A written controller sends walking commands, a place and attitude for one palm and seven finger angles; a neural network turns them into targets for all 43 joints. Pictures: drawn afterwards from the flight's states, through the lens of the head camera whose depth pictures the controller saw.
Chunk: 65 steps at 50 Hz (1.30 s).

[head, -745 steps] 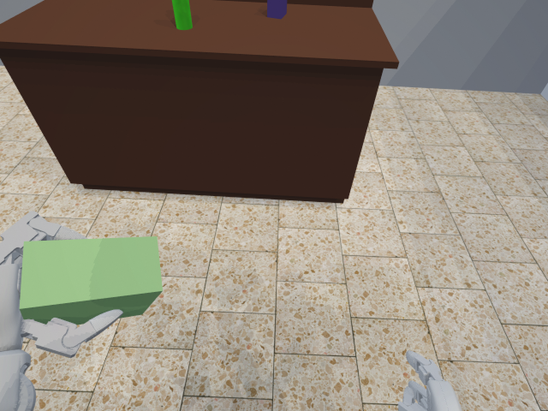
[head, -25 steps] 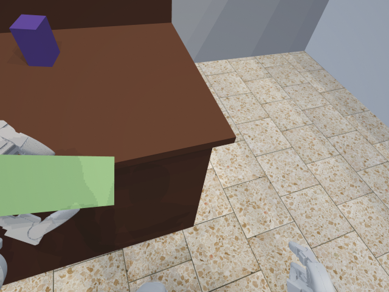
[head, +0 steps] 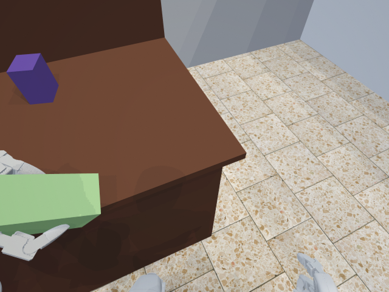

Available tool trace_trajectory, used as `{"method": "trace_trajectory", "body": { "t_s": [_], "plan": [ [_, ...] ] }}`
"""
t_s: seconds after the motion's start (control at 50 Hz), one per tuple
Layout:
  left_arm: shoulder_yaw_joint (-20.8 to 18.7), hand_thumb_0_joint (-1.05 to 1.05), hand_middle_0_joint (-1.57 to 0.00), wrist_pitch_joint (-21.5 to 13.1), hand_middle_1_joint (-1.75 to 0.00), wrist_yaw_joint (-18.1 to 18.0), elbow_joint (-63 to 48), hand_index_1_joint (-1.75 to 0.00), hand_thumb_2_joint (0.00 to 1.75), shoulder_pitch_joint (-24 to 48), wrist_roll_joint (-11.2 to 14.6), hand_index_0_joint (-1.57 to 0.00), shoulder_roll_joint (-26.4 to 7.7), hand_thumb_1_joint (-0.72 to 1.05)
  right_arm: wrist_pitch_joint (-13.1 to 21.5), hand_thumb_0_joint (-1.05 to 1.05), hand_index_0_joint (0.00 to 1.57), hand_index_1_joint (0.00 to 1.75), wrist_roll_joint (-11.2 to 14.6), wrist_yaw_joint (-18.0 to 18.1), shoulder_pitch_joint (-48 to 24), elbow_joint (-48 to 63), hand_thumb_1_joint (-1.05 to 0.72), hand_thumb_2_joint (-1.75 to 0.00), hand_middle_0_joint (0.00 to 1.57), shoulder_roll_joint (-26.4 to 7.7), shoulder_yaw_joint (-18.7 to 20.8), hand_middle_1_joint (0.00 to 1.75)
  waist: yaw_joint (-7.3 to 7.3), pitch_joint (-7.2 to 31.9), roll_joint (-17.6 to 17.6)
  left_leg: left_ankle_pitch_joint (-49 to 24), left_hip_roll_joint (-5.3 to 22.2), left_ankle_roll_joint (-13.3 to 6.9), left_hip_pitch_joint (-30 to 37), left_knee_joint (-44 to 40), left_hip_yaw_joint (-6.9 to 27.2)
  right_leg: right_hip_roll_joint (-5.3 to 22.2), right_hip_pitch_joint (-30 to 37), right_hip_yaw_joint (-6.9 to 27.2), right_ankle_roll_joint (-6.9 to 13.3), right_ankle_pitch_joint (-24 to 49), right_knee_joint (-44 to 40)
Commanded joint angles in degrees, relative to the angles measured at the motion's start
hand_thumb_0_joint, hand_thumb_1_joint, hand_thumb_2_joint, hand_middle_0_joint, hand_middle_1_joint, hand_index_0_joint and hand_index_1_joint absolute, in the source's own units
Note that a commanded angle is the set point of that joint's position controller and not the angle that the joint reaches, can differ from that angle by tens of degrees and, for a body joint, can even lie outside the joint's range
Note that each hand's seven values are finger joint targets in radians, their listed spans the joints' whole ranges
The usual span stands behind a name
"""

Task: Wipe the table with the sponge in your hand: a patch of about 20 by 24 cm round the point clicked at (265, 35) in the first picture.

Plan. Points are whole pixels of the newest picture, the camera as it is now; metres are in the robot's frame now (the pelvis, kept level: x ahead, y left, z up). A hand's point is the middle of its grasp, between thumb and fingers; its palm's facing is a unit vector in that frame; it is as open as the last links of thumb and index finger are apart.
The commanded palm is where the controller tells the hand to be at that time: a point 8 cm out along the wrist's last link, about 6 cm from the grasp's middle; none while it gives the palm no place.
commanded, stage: shuffle to correct the standing spot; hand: left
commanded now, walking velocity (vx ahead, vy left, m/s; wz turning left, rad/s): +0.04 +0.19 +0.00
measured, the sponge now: (62, 204) +0.22 +0.22 +0.13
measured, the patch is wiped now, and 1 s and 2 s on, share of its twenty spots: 0.00 0.00 0.00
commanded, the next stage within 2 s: come to a stop and stand still in 0.10 s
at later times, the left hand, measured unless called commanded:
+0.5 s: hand out of the picture +0.22 +0.35 +0.15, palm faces +0.47 -0.81 -0.35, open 10.4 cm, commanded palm +0.17 +0.38 +0.18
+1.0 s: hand out of the picture +0.21 +0.38 +0.19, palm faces +0.53 -0.74 -0.42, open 10.4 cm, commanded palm +0.15 +0.36 +0.18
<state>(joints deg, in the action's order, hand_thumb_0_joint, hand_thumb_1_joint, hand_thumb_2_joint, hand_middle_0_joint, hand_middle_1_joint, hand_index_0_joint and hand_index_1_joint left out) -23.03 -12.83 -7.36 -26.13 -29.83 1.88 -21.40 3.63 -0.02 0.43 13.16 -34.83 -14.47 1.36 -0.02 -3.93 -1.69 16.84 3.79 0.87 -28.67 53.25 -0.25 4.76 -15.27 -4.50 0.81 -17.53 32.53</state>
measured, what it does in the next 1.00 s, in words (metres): steps on the spot: left foot, then right foot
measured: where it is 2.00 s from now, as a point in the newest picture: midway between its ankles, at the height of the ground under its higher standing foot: outside the picture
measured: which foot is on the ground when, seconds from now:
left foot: up 0.00-0.08, down 0.10-1.00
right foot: down 0.00-0.12, up 0.14-0.26, down 0.28-1.00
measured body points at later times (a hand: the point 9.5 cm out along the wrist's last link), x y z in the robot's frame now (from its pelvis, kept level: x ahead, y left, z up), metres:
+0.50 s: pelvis +0.01 +0.09 -0.01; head +0.02 +0.10 +0.44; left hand +0.19 +0.39 +0.17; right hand +0.18 -0.11 -0.10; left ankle +0.02 +0.20 -0.74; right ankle +0.02 -0.01 -0.74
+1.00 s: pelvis -0.01 +0.08 +0.00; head +0.00 +0.07 +0.45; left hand +0.18 +0.42 +0.21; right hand +0.17 -0.15 -0.08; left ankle +0.02 +0.20 -0.74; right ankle +0.01 +0.01 -0.74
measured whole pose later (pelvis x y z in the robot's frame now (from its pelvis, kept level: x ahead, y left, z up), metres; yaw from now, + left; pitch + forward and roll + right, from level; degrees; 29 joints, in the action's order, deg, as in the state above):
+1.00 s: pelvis -0.01 +0.08 +0.00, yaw +1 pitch +0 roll -1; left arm -25.9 -12.9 -6.9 -14.0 -16.1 5.4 -28.1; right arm 8.3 1.7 -0.4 15.4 -31.5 -15.3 -1.9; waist 3.0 -0.4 1.4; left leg 12.6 1.7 0.2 -16.4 29.1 -0.4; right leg -4.4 -13.1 -3.4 4.4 -13.0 26.0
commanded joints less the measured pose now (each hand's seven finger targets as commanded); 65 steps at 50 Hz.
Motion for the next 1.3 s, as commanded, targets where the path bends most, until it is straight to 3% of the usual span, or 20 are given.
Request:
{"method": "trace_trajectory", "body": {
  "t_s": [0.0, 0.06, 0.1, 0.18, 0.26, 0.32, 0.36, 0.44, 0.48, 0.56, 0.64, 0.76, 0.78, 0.8, 0.82, 0.94, 1.0, 1.08, 1.18, 1.28],
  "plan": [
    [-4.6, 0.00, -1.20, -3.2, -1.60, -2.7, -17.5, -1.60, 1.30, 10.5, 0.3, -1.20, -10.5, 0.10, 5.7, 0.00, 0.20, 0.30, -0.3, 1.8, -7.4, 8.9, -0.90, -0.90, 0.20, -1.9, 1.5, 0.30, 0.99, 9.5, -7.5, -5.4, -3.9, -0.9, 14.1, -17.0, -9.2, 11.0, 2.2, 6.3, 4.0, 24.1, -5.2],
    [-6.5, 0.00, -1.20, -3.4, -1.60, -2.8, -20.7, -1.60, 1.30, 9.6, 0.3, -1.20, -11.8, 0.10, 6.3, 0.00, 0.20, 0.30, 0.3, 2.4, -6.1, 10.0, -0.90, -0.90, 0.20, -3.5, 2.7, 0.30, 0.15, 13.3, 1.9, -15.1, -2.8, -2.1, 21.4, -26.1, -5.7, 5.7, 3.6, 2.6, 0.1, 26.9, 8.8],
    [-6.7, 0.00, -1.20, -4.2, -1.60, -2.6, -21.4, -1.60, 1.30, 7.0, 0.3, -1.20, -11.5, 0.10, 6.2, 0.00, 0.20, 0.30, 0.7, 1.9, -5.5, 11.2, -0.90, -0.90, 0.20, -5.4, 3.6, 0.30, 0.22, 16.0, 16.4, -38.6, 10.7, -10.7, 28.9, -27.0, 11.7, -2.5, -10.5, 0.0, -2.1, -10.8, 28.0],
    [-10.3, 0.00, -1.20, -3.4, -1.60, -2.1, -18.8, -1.60, 1.30, 5.8, 0.7, -1.20, -13.2, 0.10, 6.4, 0.00, 0.20, 0.30, 1.3, 0.7, -6.2, 10.3, -0.90, -0.90, 0.20, -4.8, 3.4, 0.30, 0.45, 11.5, 19.9, -30.8, 7.9, -10.1, 18.7, -25.6, 3.1, -2.1, -7.3, -1.3, -1.3, -11.3, 20.5],
    [-7.8, 0.00, -1.20, -2.0, -1.60, -1.7, -14.1, -1.60, 1.30, 6.2, 0.7, -1.20, -10.3, 0.10, 6.4, 0.00, 0.20, 0.30, 1.4, 0.6, -6.0, 9.5, -0.90, -0.90, 0.20, -3.3, 0.9, 0.30, 0.59, 9.4, 4.7, -2.7, 4.5, -4.3, 4.3, -24.0, 1.7, -3.1, 10.2, 1.7, -0.9, 3.5, -6.7],
    [-5.2, 0.00, -1.20, 0.1, -1.60, -1.0, -8.7, -1.60, 1.30, 8.0, 1.7, -1.20, -8.3, 0.10, 5.6, 0.00, 0.20, 0.30, 0.9, 0.6, -5.9, 9.3, -0.90, -0.90, 0.20, -3.0, 1.0, 0.30, 0.59, 4.2, -17.5, 7.0, -3.8, -0.2, 2.9, -4.2, -2.5, 12.3, 0.4, 27.9, 8.0, -5.3, -20.7],
    [-3.7, 0.00, -1.20, 0.4, -1.60, -0.9, -8.4, -1.60, 1.30, 10.4, 1.1, -1.20, -7.2, 0.10, 5.5, 0.00, 0.20, 0.30, 0.9, 0.7, -7.2, 8.7, -0.90, -0.90, 0.20, -3.0, 0.0, 0.30, 0.44, 3.8, -13.7, 6.1, -1.5, -0.5, 3.3, -4.4, -0.1, 11.3, 0.7, 20.3, 9.5, 2.3, -17.5],
    [-0.3, 0.00, -1.20, 0.3, -1.60, -1.4, -11.0, -1.60, 1.30, 16.6, 0.4, -1.20, -6.2, 0.10, 5.6, 0.00, 0.20, 0.30, 0.1, 2.0, -6.9, 7.1, -0.90, -0.90, 0.20, -3.1, -0.7, 0.30, -0.32, 8.5, 6.1, -10.7, -0.5, -1.2, 20.0, -29.6, 2.9, -0.9, 0.3, 3.6, 1.1, 5.3, -2.5],
    [-0.5, 0.00, -1.20, 0.0, -1.60, -1.9, -17.3, -1.60, 1.30, 19.9, -0.4, -1.20, -8.7, 0.10, 6.2, 0.00, 0.20, 0.30, 0.4, 2.2, -9.0, 9.0, -0.90, -0.90, 0.20, -4.1, 0.0, 0.30, 0.81, 10.2, 11.5, -21.2, 8.5, -4.8, 22.5, -33.8, 13.7, -4.3, -1.1, 3.4, -0.7, 0.8, 2.9],
    [-2.5, 0.00, -1.20, -0.4, -1.60, -1.2, -24.2, -1.60, 1.30, 16.5, -0.3, -1.20, -11.0, 0.10, 7.1, 0.00, 0.20, 0.30, -0.7, 1.0, -7.8, 9.4, -0.90, -0.90, 0.20, -3.1, 0.4, 0.30, 0.78, 10.3, 18.7, -37.9, 7.9, -2.3, 25.1, -33.6, 12.9, -5.9, -1.1, 3.2, 0.0, -4.4, 4.1],
    [-6.1, 0.00, -1.20, -1.3, -1.60, -1.0, -22.3, -1.60, 1.30, 3.9, 0.6, -1.20, -11.4, 0.10, 7.0, 0.00, 0.20, 0.30, 0.0, -0.2, -6.2, 10.3, -0.90, -0.90, 0.20, -3.3, 1.2, 0.30, 0.76, 13.5, 15.5, -40.7, 6.6, -1.3, 24.9, -27.9, 8.2, -6.1, 5.2, 2.6, 0.6, 4.1, -7.7],
    [-6.9, 0.00, -1.20, 0.7, -1.60, -0.6, -9.4, -1.60, 1.30, -2.8, 3.2, -1.20, -8.4, 0.10, 4.2, 0.00, 0.20, 0.30, 1.6, 1.1, -5.3, 10.4, -0.90, -0.90, 0.20, -4.3, 1.6, 0.30, -0.27, 13.8, -0.7, -14.2, -0.3, -0.3, 15.5, -25.1, 1.9, 0.0, 11.5, 10.0, 3.1, 26.5, -11.9],
    [-13.7, 0.00, -1.20, -6.0, -1.60, -1.9, -27.4, -1.60, 1.30, 45.7, 5.7, -1.20, -51.8, 0.10, 2.2, 0.00, 0.20, 0.30, 4.2, 6.7, 9.7, 18.0, -0.90, -0.90, 0.20, -7.8, -9.8, 0.30, -2.41, 7.9, 11.9, -21.3, -4.2, -2.1, 20.1, -32.9, 2.2, -6.7, 15.7, 1.8, -2.1, 8.3, -15.6],
    [-19.2, 0.00, -1.20, -2.8, -1.60, 0.1, -1.5, -1.60, 1.30, 28.5, 2.7, -1.20, -24.7, 0.10, 4.6, 0.00, 0.20, 0.30, 3.9, 5.7, -0.7, 13.4, -0.90, -0.90, 0.20, -2.6, -0.1, 0.30, 0.63, 7.0, 3.3, -13.2, 2.6, -1.5, 19.9, -30.9, 1.9, -4.0, 3.2, 3.1, -0.3, -1.6, -11.9],
    [-12.5, 0.00, -1.20, -1.7, -1.60, 0.3, 1.1, -1.60, 1.30, 23.9, 2.3, -1.20, -19.1, 0.10, 5.3, 0.00, 0.20, 0.30, 1.5, 3.6, -3.2, 11.6, -0.90, -0.90, 0.20, -4.5, -0.9, 0.30, 0.30, 4.5, -0.6, -8.7, 1.5, -1.9, 15.3, -30.7, 3.1, -4.1, 0.8, 4.7, -0.3, -0.3, -12.8],
    [1.9, 0.00, -1.20, -3.7, -1.60, 1.7, 1.3, -1.60, 1.30, 9.5, 3.7, -1.20, -9.4, 0.10, 9.0, 0.00, 0.20, 0.30, 2.1, -1.4, -1.0, 12.0, -0.90, -0.90, 0.20, -7.0, -0.1, 0.30, 4.44, 8.3, -0.1, -6.7, -2.7, -3.3, 15.3, -23.9, 0.9, 1.5, 1.0, 12.2, 0.5, 8.4, -15.1],
    [2.4, 0.00, -1.20, -5.4, -1.60, 0.3, -5.0, -1.60, 1.30, 9.3, 3.5, -1.20, -9.5, 0.10, 11.1, 0.00, 0.20, 0.30, 2.3, -2.2, -1.6, 11.6, -0.90, -0.90, 0.20, -6.5, -0.1, 0.30, 4.77, 9.4, -1.9, -8.9, -2.9, -3.2, 16.0, -24.1, 1.2, 1.3, 2.1, 10.8, -0.1, 12.4, -13.6],
    [-8.0, 0.00, -1.20, -7.2, -1.60, -2.2, -13.3, -1.60, 1.30, 18.7, 2.4, -1.20, -22.8, 0.10, 11.9, 0.00, 0.20, 0.30, 1.2, -1.1, -3.5, 9.4, -0.90, -0.90, 0.20, -7.7, 0.0, 0.30, 3.70, 10.3, -0.3, -5.9, -4.0, -2.6, 14.8, -22.5, 3.3, 2.9, 0.3, 13.6, 2.0, 7.9, -13.5],
    [-7.2, 0.00, -1.20, -5.8, -1.60, -3.1, -12.0, -1.60, 1.30, 18.3, 3.5, -1.20, -20.9, 0.10, 11.3, 0.00, 0.20, 0.30, 1.1, -0.6, -3.2, 7.2, -0.90, -0.90, 0.20, -7.1, 0.2, 0.30, 2.56, 10.8, 9.6, -4.4, -3.6, -2.0, 14.2, -23.0, 5.5, 3.6, 0.3, 13.1, 3.3, 4.1, -14.0],
    [-1.6, 0.00, -1.20, -6.4, -1.60, -2.4, -12.2, -1.60, 1.30, 14.0, 4.3, -1.20, -13.1, 0.10, 12.4, 0.00, 0.20, 0.30, 1.4, -1.4, -4.2, 6.8, -0.90, -0.90, 0.20, -7.0, 0.1, 0.30, 2.75, 12.3, 8.8, -9.4, -2.3, -2.2, 16.7, -26.8, 7.2, 0.4, 1.9, 8.1, 2.3, 9.5, -9.7]
  ]
}}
